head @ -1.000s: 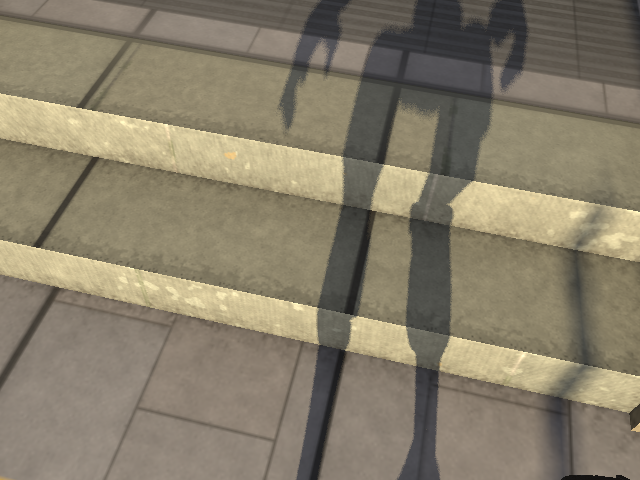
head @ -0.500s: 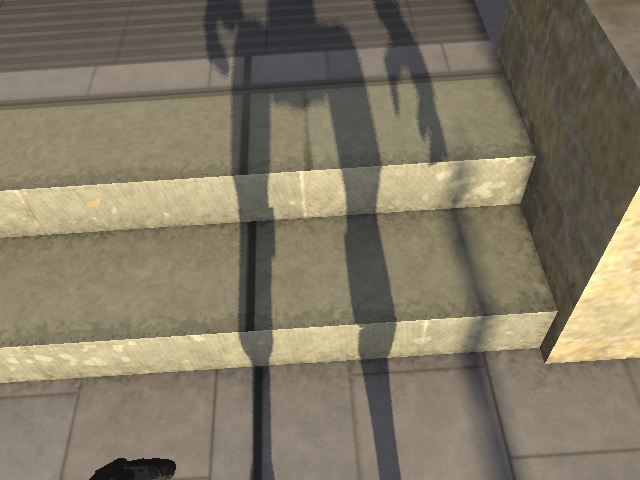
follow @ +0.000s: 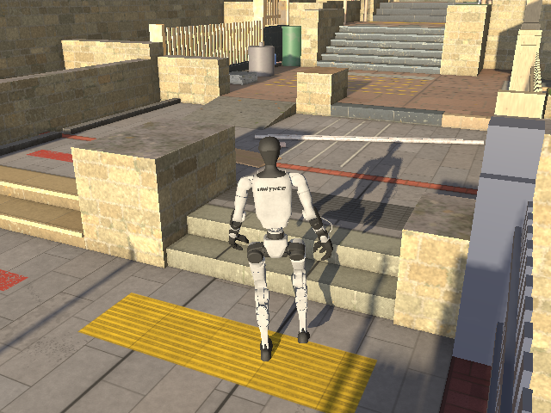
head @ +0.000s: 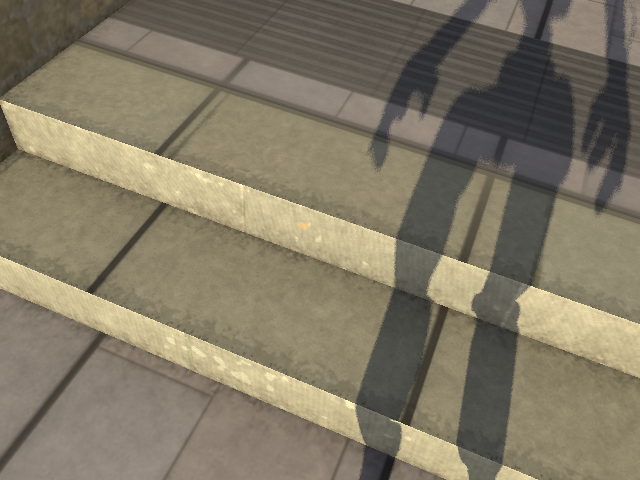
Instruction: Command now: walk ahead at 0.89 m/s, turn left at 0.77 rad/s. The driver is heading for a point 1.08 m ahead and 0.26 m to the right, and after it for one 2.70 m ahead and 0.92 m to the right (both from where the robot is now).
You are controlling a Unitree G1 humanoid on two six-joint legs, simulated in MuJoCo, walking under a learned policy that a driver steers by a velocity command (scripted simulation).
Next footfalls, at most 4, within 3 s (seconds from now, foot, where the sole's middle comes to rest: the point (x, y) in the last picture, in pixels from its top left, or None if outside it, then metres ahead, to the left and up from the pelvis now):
0.28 right None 0.41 -0.04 -0.77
0.70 left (253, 289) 0.86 0.10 -0.61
1.14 right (392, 172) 1.09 -0.21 -0.46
1.58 left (399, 88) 1.42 -0.27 -0.46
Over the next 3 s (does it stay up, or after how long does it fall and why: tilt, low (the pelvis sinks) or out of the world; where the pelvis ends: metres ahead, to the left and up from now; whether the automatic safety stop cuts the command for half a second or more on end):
stays up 1.27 -0.32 0.32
